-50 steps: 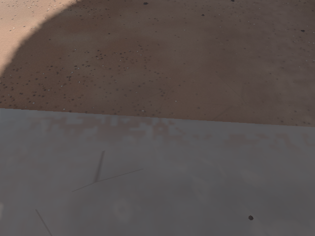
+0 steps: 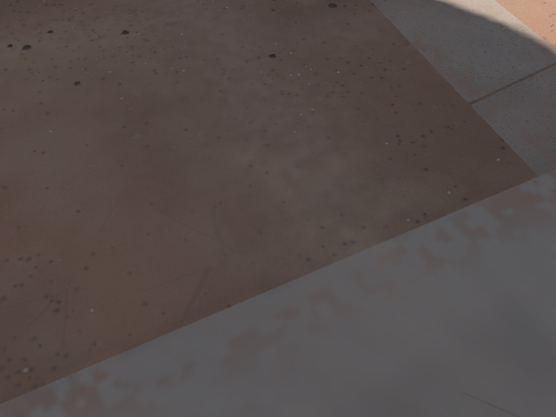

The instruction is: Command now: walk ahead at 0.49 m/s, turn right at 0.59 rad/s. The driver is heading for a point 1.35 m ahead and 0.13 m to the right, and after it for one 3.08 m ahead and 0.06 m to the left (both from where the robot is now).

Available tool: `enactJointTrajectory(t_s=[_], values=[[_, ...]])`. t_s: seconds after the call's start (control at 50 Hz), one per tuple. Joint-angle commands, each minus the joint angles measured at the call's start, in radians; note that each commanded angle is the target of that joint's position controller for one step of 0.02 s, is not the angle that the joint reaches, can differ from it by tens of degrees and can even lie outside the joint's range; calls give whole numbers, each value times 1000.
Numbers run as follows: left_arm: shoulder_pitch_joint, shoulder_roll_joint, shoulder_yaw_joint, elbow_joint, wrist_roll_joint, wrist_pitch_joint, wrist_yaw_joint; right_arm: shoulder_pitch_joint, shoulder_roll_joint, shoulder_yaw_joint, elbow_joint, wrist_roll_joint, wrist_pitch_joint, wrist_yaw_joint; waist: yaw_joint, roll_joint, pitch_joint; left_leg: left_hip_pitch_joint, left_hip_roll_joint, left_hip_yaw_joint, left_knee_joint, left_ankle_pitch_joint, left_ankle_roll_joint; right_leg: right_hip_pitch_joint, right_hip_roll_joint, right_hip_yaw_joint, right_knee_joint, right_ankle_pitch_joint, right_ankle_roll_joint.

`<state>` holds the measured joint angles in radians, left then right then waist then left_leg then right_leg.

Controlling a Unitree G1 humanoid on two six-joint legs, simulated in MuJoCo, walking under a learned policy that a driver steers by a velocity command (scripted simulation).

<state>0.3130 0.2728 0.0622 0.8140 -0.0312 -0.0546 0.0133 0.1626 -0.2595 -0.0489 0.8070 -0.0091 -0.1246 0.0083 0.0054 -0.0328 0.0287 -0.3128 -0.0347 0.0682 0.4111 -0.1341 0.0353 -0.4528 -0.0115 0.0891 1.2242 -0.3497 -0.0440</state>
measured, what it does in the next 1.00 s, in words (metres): walks ahead: right foot, then left foot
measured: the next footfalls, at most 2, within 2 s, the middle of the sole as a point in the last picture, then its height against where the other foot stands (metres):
right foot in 0.38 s outside the picture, level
left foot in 0.94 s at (324, 318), level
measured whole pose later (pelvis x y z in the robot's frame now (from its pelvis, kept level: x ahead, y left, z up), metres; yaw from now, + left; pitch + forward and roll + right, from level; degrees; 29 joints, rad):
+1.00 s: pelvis +0.56 -0.13 -0.02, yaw -11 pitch +4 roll +0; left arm 0.34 0.29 0.05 0.79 0.01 -0.06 0.01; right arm 0.10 -0.28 -0.05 0.68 0.02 -0.09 0.07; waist 0.03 0.00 0.02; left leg -0.54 -0.06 0.04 0.60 -0.14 0.10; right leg -0.12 0.03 -0.02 0.90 -0.50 -0.02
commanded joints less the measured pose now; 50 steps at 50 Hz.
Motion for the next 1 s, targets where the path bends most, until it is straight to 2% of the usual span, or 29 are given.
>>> enactJointTrajectory(t_s=[0.02, 0.06, 0.1, 0.18, 0.24, 0.28, 0.3, 0.32, 0.34, 0.36, 0.38, 0.4, 0.42, 0.44, 0.46, 0.48, 0.5, 0.54, 0.58, 0.6, 0.7, 0.78, 0.84, 0.88, 0.92, 0.94, 0.96, 0.98, 1.0], values=[[32, 31, 13, -81, -4, 6, -5, 27, -86, -24, -23, 1, -16, 4, 1, 105, -45, 159, 287, -256, -258, 45, 170, -179, -120, 28, -4, 60, 5], [-17, 25, 10, -117, 3, 15, -5, 37, -113, -35, -6, 7, -22, 4, 1, 87, -17, 153, 301, -195, -284, 111, 187, -236, -136, 27, -59, 101, 12], [-57, 30, 9, -143, 9, 14, -8, 50, -136, -43, 4, 5, -18, 1, -5, 74, -10, 179, 306, -135, -291, 164, 191, -281, -141, 29, -137, 180, 22], [-176, 24, -1, -186, 7, -1, -36, 67, -166, -47, 11, 8, 0, -4, -46, 72, 8, 217, 275, 4, -271, 219, 153, -257, -125, -33, -372, 374, 15], [-273, 22, -5, -232, 6, -1, -56, 112, -192, -51, 23, 20, 16, -7, -84, 77, 33, 275, 293, 45, -250, 194, 132, -242, -106, -90, -486, 374, 3], [-308, 34, -2, -264, 4, 3, -66, 130, -210, -57, 31, 31, 30, -8, -86, 86, 48, 338, 319, 61, -220, 220, 115, -244, -93, -112, -533, 301, -18], [-308, 44, 2, -274, 5, 4, -70, 129, -220, -60, 32, 35, 38, -9, -76, 92, 45, 363, 328, 74, -185, 292, 105, -225, -76, -131, -551, 249, -33], [-287, 60, 11, -279, 7, 7, -71, 122, -234, -64, 29, 37, 45, -12, -54, 108, 24, 379, 329, 94, -124, 447, 94, -171, -45, -159, -564, 195, -53], [-226, 85, 25, -272, 10, 10, -70, 113, -248, -68, 25, 39, 53, -16, -13, 127, -21, 384, 322, 118, -16, 620, 81, -75, -1, -192, -575, 152, -76], [-77, 125, 52, -235, 8, 12, -66, 95, -246, -67, 18, 41, 63, -21, 74, 114, -96, 344, 290, 155, 182, 731, 57, 118, 57, -222, -639, 190, -108], [117, 203, 91, -182, 7, 19, -48, 109, -210, -53, 5, 27, 63, -26, 156, 50, -197, 140, 249, 162, 468, 589, 13, 436, 44, -133, -654, 223, -155], [129, 335, 113, -182, 0, 19, -34, 184, -61, -7, -54, -17, 42, -15, 58, -245, -249, -323, 80, 132, 846, -307, -51, 762, -232, 395, -728, 136, -305], [156, 292, 93, -222, 9, 0, -41, 132, -108, -4, -80, 15, -4, 0, 96, -199, -441, -466, 7, -131, 1017, -466, -44, 864, -343, 789, -914, -3, -407], [131, 217, 71, -209, 19, -14, -48, 24, -176, -23, -110, 53, -24, 9, 118, -106, -316, -566, 59, -166, 1024, -367, -21, 810, -314, 654, -932, 56, -342], [82, 175, 58, -206, 15, -19, -47, 19, -159, -15, -106, 51, -32, 8, 78, -50, -223, -543, 106, -152, 942, -276, -4, 666, -279, 501, -920, 142, -301], [-2, 135, 44, -221, 16, -19, -46, 27, -155, -16, -87, 29, -29, 0, 31, 24, -166, -465, 149, -148, 858, -212, -9, 514, -240, 388, -919, 251, -264], [-56, 101, 30, -235, 26, -21, -45, 49, -163, -24, -77, 18, -15, -1, -6, 11, -140, -384, 178, -152, 797, -175, -13, 406, -208, 311, -939, 352, -246], [-74, 103, 28, -230, 30, -31, -41, 76, -142, -25, -70, 11, 12, 2, -33, 2, -125, -313, 181, -134, 742, -137, -34, 309, -186, 250, -980, 457, -251], [-43, 122, 31, -204, 27, -40, -32, 48, -114, -19, -77, 0, 28, -2, -30, 10, -92, -321, 174, -118, 661, -71, -57, 267, -169, 177, -1011, 521, -253], [-30, 128, 31, -191, 27, -42, -26, 20, -103, -16, -85, 1, 33, -3, -22, 4, -72, -351, 174, -113, 608, -18, -66, 275, -164, 144, -1024, 533, -246], [28, 130, 24, -137, 30, -42, -13, -104, -73, -2, -105, 19, 32, 13, 45, -26, -14, -366, 149, -90, 317, 282, -46, 329, -137, 20, -1054, 440, -169], [70, 146, 28, -88, 31, -44, -15, -195, -71, 2, -146, 32, 28, 36, 86, -19, 43, -423, 123, -88, 206, 285, -12, 442, -189, -6, -1055, 408, -157], [82, 155, 33, -65, 30, -33, -9, -230, -69, 3, -181, 34, 19, 62, 91, -11, 53, -455, 92, -78, 159, 192, 21, 539, -223, -39, -1003, 504, -143], [60, 167, 36, -65, 28, -23, -2, -207, -74, -1, -194, 31, 18, 74, 66, -30, 28, -400, 61, -44, 147, 102, 50, 569, -230, -67, -934, 702, -122], [32, 193, 41, -78, 31, -9, 10, -85, -122, -25, -179, 27, 24, 71, -2, -68, -76, -214, -14, 23, 155, 15, 89, 580, -208, -107, -754, 1076, -89], [11, 195, 38, -88, 29, -1, 17, 60, -167, -49, -150, 27, 27, 62, -83, -49, -159, -4, -43, 23, 115, 66, 124, 513, -172, -147, -556, 1125, -58], [25, 172, 24, -115, 45, -8, 26, 218, -248, -72, -132, 21, 34, 46, -141, 57, -278, 311, 122, -218, 121, 134, 197, 278, -133, -172, -248, 832, -19], [172, 35, -20, -136, 64, -34, -1, 244, -308, -84, -135, 30, 28, 48, -42, 305, -420, 709, 356, -764, 60, -40, 399, -175, 88, -93, 111, -137, 55], [82, 121, -8, -132, 35, -64, -17, 294, -211, -64, -127, 37, 34, 41, -122, 217, -460, 764, 349, -878, -64, -181, 371, -299, 69, 53, 201, -192, 38]])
